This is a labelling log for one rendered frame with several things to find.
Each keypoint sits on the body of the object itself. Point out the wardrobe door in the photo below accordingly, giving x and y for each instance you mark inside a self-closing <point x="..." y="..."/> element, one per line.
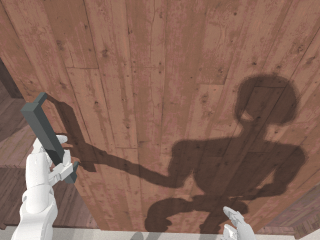
<point x="175" y="109"/>
<point x="305" y="207"/>

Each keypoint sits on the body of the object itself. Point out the left robot forearm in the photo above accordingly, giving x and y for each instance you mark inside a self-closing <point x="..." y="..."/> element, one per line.
<point x="37" y="214"/>

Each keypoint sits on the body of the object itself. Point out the handle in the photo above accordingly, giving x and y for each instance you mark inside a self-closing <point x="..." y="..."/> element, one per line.
<point x="37" y="120"/>

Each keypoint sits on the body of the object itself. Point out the right robot hand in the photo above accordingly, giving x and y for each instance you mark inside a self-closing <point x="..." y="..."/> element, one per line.
<point x="243" y="230"/>

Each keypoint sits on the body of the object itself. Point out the left robot hand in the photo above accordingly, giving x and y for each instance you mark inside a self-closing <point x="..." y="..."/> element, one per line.
<point x="38" y="165"/>

